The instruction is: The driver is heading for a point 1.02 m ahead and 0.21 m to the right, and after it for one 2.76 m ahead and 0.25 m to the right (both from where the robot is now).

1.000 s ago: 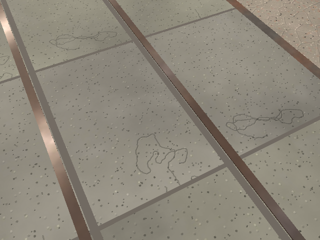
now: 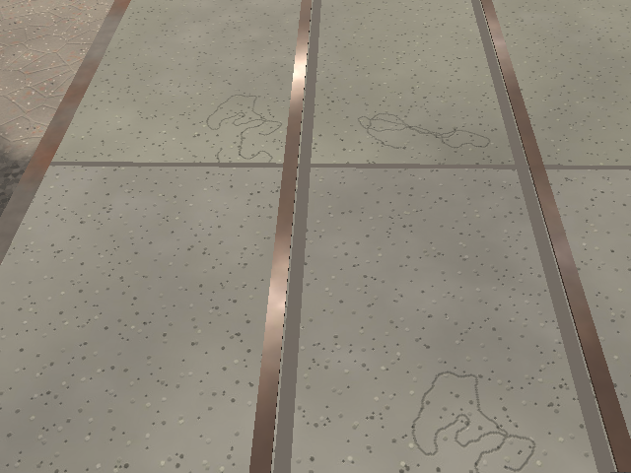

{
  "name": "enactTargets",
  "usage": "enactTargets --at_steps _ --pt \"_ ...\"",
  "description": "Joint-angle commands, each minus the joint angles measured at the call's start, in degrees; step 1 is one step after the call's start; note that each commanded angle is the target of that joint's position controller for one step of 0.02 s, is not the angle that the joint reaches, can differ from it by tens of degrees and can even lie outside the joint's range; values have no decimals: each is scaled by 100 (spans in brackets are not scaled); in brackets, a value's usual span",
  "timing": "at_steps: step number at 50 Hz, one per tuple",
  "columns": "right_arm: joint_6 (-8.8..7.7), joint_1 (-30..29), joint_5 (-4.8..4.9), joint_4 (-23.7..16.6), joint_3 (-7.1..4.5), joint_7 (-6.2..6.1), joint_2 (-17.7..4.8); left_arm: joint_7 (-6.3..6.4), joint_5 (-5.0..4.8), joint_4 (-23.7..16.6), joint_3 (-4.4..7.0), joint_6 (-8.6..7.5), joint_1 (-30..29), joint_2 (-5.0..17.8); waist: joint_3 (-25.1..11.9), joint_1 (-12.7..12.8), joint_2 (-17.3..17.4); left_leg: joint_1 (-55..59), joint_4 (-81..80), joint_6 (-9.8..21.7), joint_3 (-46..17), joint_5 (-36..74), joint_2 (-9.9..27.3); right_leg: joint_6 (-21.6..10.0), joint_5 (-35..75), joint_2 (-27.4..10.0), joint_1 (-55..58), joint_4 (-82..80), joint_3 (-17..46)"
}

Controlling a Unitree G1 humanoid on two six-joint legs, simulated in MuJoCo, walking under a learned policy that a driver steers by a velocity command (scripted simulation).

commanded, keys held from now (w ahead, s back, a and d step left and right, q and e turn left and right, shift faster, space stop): w+shift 0.26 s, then w+e+shift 0.74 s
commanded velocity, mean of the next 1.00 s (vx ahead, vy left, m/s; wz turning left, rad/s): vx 0.86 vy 0.00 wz -0.40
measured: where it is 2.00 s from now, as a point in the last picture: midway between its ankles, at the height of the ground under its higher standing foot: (486, 176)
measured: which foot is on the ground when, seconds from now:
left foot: up 0.00-0.32, down 0.34-0.80, up 0.82-1.00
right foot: down 0.00-0.34, up 0.36-0.78, down 0.80-1.00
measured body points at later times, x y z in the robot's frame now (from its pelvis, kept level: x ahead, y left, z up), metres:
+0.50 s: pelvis +0.20 +0.07 +0.00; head +0.21 +0.08 +0.45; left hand +0.26 +0.34 -0.13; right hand +0.29 -0.20 -0.10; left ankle +0.13 +0.17 -0.74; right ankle +0.17 -0.07 -0.65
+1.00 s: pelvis +0.59 -0.02 -0.01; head +0.61 -0.02 +0.44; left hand +0.73 +0.25 -0.14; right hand +0.66 -0.31 -0.08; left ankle +0.74 +0.14 -0.65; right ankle +0.54 -0.01 -0.73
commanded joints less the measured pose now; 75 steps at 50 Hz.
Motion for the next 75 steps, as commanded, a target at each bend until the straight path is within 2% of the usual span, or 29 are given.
enactTargets --at_steps 1,5,6,11,14,16,17,18,19,20,23,32,36,39,40,41,42,44,47,50,54,57,60,61,62,63,65,70,75 --pt "-285 259 -127 -211 -120 44 -651 68 -108 -462 149 -182 -54 748 95 -90 -883 -1723 1430 -179 258 400 633 -822 -3033 -1822 1153 -1974 2627" --pt "-494 -194 -107 -338 34 107 -249 66 -132 -249 76 -270 700 729 249 230 -824 -1781 1370 -280 789 1247 915 -814 -2224 -1468 1091 -2067 1743" --pt "-298 -341 -670 -288 54 372 -350 -60 161 -46 137 -160 844 916 287 229 -481 -1395 1125 -282 869 1234 756 -737 -2329 -1267 643 -2164 1534" --pt "-250 -711 -323 -353 147 591 -237 -172 29 27 194 -90 959 1039 357 409 -1431 -278 -1004 -326 1398 977 846 -743 -1792 -1288 481 -2314 1023" --pt "-328 -748 -315 -363 174 464 -238 -167 7 180 197 -54 1121 1048 529 369 -1260 731 -2071 -73 1535 547 763 -854 -1677 -1507 193 -2104 1086" --pt "-482 360 -326 2 117 283 -310 -139 -9 238 143 -30 998 839 318 -278 -626 2669 -2761 93 1459 968 692 -796 -1039 -1225 -693 -1138 884" --pt "-588 1565 -388 310 -14 185 -659 -154 2 147 61 -99 772 554 -347 -936 97 4318 -2850 156 631 309 1353 -656 -733 -634 -1578 562 399" --pt "-609 2409 -543 383 -176 108 -1471 -146 -140 -287 -131 -217 438 -130 -1017 -1302 1681 5351 -3666 371 -1759 -2257 3107 -440 -1794 15 -3046 2700 -248" --pt "-604 2121 -515 391 -194 72 -1416 -78 -107 -372 -70 -193 151 227 -656 -1138 971 4462 -3980 613 -2800 -2775 3466 -509 -1245 -67 -3630 3658 111" --pt "-617 1655 -478 359 -51 84 -943 -121 -61 -343 -13 -152 -90 383 -94 -848 446 3976 -3862 525 -2064 -2223 3179 -519 -689 -361 -3740 3918 272" --pt "-666 1085 -364 399 153 94 -305 -375 96 27 17 20 299 399 206 -331 604 2965 -4216 225 -192 -601 2397 -263 -15 -756 -3035 3782 -82" --pt "-902 1608 -309 1235 192 99 -98 -652 64 -519 -226 143 -1384 75 1104 -232 143 2635 -4779 -34 2384 3465 1940 -510 1370 -673 -2907 2356 -1182" --pt "-810 1750 -321 1439 91 -80 -690 -574 -8 -520 -274 184 -1118 180 436 185 469 3352 -3459 -242 2788 8665 2099 -983 976 125 -1188 1449 -1948" --pt "-556 1057 -433 1206 -28 -106 -1056 -332 3 384 119 155 1952 981 -1025 1638 479 2202 749 -12 2521 8177 2245 -1462 4 402 2336 885 -1162" --pt "-607 851 -420 1166 40 40 -622 -170 -158 409 329 246 1691 1286 -794 1313 -823 468 3000 -100 2429 2062 1078 -1574 -564 -116 3296 548 -137" --pt "-760 1301 -312 470 221 118 -132 -176 97 112 383 314 1013 1958 -1253 329 -1648 -1914 4781 -384 1557 -456 482 -2746 -580 -1582 4485 -211 3261" --pt "-913 630 -345 308 223 109 -478 -128 33 10 413 325 1222 1742 -1475 826 -409 -2412 4653 -301 603 80 729 -2866 -1350 -1776 4389 -1141 4044" --pt "-977 428 -378 270 279 116 -455 -31 23 266 270 194 972 1156 106 141 398 -1968 3143 -259 572 428 1322 -2251 -1002 -1479 2263 -1700 3235" --pt "-590 699 -639 400 351 152 -336 7 -17 157 104 -48 469 883 558 -451 337 -952 2104 -517 699 121 1625 -2000 -296 -676 346 -1800 1995" --pt "-512 -386 -542 -78 448 243 -174 -51 -50 156 135 -190 533 982 909 -237 45 -495 466 -696 1107 1189 1625 -1859 188 -231 -696 -2151 1552" --pt "-585 -1029 -341 -252 517 314 -52 -108 -143 315 197 -246 990 1028 582 268 -302 270 -1381 -447 1287 3199 1256 -1403 2073 -251 19 -2025 1395" --pt "-642 -946 -388 -192 429 276 -261 -36 -133 496 190 -275 1214 1093 247 302 -331 628 -2075 -157 1302 3046 985 -1144 3797 -539 1335 -1450 1365" --pt "-659 1477 -298 476 89 49 -892 -18 92 538 221 -255 752 1411 -994 -1120 -440 2972 -1989 120 1340 1574 844 -823 5121 -494 1358 1575 1065" --pt "-660 2684 -414 702 -52 -85 -1274 3 155 417 60 -315 641 784 -1635 -1532 202 4245 -1821 223 153 -431 1856 -773 3136 -166 297 3757 684" --pt "-660 2229 -518 776 -157 9 -1700 -89 -197 150 -133 -355 1512 71 -2165 -544 2600 5080 -3446 927 -3709 -1679 3236 -471 -1069 790 -1490 5303 285" --pt "-625 1544 -442 657 -126 136 -1128 -28 -13 290 -168 -315 1109 506 -1251 -577 1244 4520 -3751 1077 -3931 -2105 2992 -603 -772 277 -2284 5430 334" --pt "-652 1306 -380 856 -10 216 -488 -128 109 94 -161 -289 60 637 -254 -542 -173 3181 -3637 1126 -2237 -709 2497 -577 -291 -131 -2243 4895 223" --pt "-781 1765 -204 1447 77 200 -320 -296 384 -554 -410 -181 -756 230 516 -78 234 1919 -4219 1243 -1291 510 1870 -149 -450 -744 -2468 3333 -167" --pt "-838 1525 -124 1365 -139 258 -832 -429 110 -849 -561 -242 -1602 254 584 -113 242 406 -4964 1013 -489 1963 1566 118 1361 -410 60 853 -742"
